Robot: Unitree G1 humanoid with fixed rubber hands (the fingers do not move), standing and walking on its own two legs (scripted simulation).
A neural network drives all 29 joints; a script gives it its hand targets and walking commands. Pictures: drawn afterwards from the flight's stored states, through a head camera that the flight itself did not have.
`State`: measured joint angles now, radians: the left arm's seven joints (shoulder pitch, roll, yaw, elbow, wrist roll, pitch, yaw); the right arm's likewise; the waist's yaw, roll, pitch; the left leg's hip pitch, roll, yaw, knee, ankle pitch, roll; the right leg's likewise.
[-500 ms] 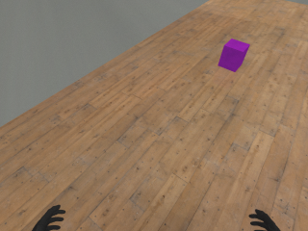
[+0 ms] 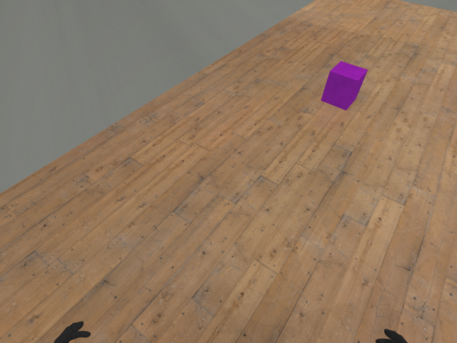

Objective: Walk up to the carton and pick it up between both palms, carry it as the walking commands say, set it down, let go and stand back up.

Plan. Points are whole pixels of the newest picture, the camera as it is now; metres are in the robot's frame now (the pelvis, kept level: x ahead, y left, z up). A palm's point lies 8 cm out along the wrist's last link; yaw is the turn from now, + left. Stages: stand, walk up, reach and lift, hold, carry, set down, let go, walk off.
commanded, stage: stand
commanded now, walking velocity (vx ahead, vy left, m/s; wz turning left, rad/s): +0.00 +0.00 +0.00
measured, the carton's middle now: (343, 85) +1.98 -0.84 -0.65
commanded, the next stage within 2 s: walk up in 0.76 s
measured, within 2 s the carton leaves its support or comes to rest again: neither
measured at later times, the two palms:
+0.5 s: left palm out of the picture +0.10 +0.31 -0.10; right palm out of the picture +0.10 -0.31 -0.10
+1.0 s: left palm out of the picture +0.12 +0.31 -0.10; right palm out of the picture +0.11 -0.32 -0.09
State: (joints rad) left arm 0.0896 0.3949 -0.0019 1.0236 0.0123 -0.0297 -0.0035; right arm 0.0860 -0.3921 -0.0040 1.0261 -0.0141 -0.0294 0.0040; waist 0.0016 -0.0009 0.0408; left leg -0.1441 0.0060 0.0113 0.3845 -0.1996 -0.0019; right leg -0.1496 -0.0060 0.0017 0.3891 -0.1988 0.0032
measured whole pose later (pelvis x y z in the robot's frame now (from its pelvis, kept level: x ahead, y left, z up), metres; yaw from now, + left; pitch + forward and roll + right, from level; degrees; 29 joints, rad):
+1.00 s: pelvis +0.01 +0.00 +0.00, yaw -4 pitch -1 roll +1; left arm 0.14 0.41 0.04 0.99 0.02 -0.01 -0.05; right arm 0.09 -0.41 -0.05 1.00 -0.03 -0.05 0.03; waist 0.03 -0.01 0.03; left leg -0.13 0.02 0.08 0.38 -0.27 0.02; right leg -0.23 0.00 0.04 0.52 -0.32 -0.02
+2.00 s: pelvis +0.47 -0.17 +0.00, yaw -33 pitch -1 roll +1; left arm 0.25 0.50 0.08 0.81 -0.01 -0.08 -0.06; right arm 0.33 -0.48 -0.09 0.75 -0.01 -0.10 0.08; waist -0.06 -0.04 0.04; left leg -0.14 0.01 0.19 0.38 -0.23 0.04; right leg -0.55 -0.06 0.01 0.84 -0.20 -0.01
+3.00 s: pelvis +0.94 -0.37 -0.01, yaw -38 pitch -2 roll +2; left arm 0.29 0.48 0.08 0.82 0.00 -0.09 -0.03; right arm 0.35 -0.48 -0.10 0.73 -0.02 -0.04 0.10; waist -0.07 -0.01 0.06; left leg -0.12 -0.02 0.14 0.44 -0.29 0.05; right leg -0.50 -0.09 -0.08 0.67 -0.19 -0.02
